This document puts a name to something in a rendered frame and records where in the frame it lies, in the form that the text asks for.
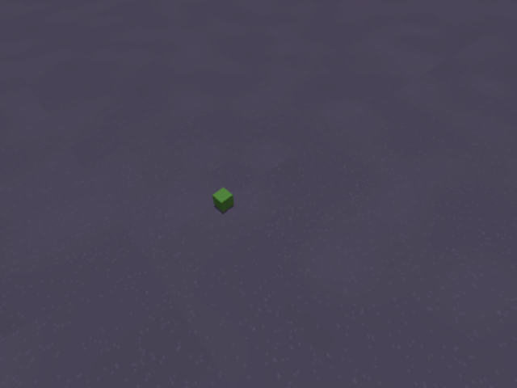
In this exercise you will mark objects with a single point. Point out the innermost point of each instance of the cube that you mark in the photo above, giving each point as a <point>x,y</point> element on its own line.
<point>223,199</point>

